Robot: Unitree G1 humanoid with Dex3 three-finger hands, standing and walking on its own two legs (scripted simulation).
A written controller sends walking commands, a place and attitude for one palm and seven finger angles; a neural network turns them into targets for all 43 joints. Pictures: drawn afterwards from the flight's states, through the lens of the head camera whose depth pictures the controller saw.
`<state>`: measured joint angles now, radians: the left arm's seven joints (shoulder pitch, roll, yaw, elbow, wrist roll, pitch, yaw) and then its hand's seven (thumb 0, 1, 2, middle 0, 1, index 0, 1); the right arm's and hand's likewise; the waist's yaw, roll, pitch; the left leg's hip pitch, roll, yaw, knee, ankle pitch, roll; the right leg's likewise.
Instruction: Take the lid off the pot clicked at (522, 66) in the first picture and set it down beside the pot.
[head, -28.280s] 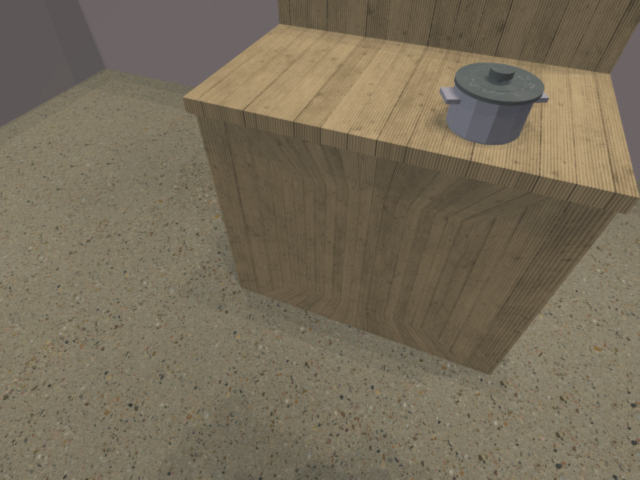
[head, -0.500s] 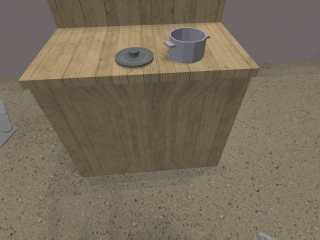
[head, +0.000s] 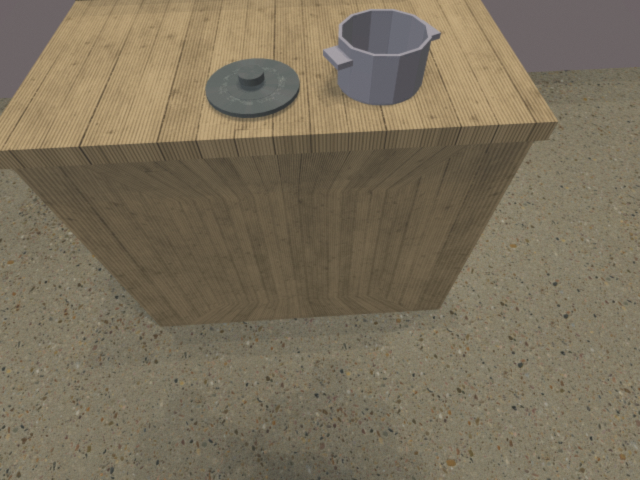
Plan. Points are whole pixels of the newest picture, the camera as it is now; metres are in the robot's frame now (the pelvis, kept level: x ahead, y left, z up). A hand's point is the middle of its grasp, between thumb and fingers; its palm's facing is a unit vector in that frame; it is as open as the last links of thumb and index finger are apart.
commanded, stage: let the arm hang, fingers relaxed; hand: left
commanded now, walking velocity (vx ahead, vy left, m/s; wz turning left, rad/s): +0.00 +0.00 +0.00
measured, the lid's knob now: (251, 75) +0.73 +0.14 +0.08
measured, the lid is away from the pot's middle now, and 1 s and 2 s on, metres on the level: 0.23 0.23 0.23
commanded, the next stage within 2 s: look to check the result in 0.54 s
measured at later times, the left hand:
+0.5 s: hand out of the picture +0.08 +0.20 -0.17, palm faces +0.01 -0.98 -0.19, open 7.3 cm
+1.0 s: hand out of the picture -0.01 +0.19 -0.17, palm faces +0.02 -0.98 -0.18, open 7.3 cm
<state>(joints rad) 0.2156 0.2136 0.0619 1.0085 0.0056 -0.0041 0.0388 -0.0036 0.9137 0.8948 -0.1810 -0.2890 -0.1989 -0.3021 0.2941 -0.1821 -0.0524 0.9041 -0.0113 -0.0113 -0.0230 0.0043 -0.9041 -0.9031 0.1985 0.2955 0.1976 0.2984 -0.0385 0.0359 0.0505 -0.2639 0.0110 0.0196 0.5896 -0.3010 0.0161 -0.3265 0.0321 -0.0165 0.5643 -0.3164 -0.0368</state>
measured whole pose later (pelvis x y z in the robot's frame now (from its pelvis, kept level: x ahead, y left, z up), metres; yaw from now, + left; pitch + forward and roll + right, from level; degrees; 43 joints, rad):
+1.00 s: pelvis +0.00 +0.03 +0.01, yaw -1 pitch -1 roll -1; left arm 0.25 0.12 0.02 1.18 0.00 0.01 0.04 0.01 0.93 0.90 -0.19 -0.30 -0.19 -0.30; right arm 0.37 -0.09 -0.03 1.12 -0.01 -0.01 -0.06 0.00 -0.90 -0.90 0.20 0.30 0.20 0.30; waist -0.03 0.02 0.04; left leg -0.07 -0.02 0.07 0.45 -0.36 0.05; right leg -0.18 0.00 0.00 0.48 -0.29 0.01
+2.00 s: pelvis -0.02 +0.02 +0.01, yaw +0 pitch -1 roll -1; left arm 0.27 0.11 0.03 1.18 0.00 0.00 0.04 0.02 0.93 0.90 -0.19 -0.30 -0.19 -0.30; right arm 0.34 -0.09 -0.03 1.12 -0.01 -0.01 -0.05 0.00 -0.90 -0.90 0.20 0.30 0.20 0.30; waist -0.02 0.01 0.05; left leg -0.11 0.00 0.06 0.46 -0.34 0.03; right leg -0.20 0.01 -0.01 0.47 -0.26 -0.01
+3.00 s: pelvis -0.02 +0.02 +0.01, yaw +0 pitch -1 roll +0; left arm 0.27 0.11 0.02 1.17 0.00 0.00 0.04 0.02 0.93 0.90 -0.19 -0.30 -0.19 -0.30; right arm 0.33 -0.09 -0.03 1.13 -0.01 -0.01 -0.05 0.00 -0.90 -0.90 0.20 0.30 0.20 0.30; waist -0.02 0.01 0.06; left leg -0.10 -0.01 0.06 0.44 -0.33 0.04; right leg -0.19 0.00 -0.01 0.46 -0.25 0.00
